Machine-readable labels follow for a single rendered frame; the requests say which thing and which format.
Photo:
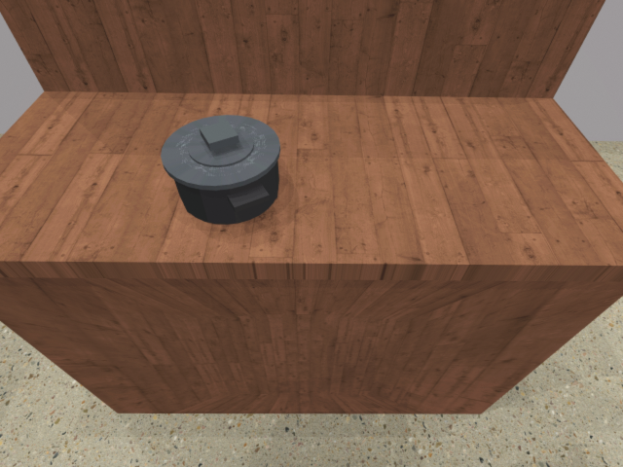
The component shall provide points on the pot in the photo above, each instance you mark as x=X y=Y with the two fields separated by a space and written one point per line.
x=231 y=206

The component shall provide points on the knob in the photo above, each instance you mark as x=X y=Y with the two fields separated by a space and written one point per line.
x=219 y=135

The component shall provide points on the lid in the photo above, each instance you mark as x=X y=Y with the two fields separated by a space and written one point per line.
x=187 y=159

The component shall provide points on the table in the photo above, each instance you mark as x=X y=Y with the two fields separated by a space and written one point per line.
x=441 y=226

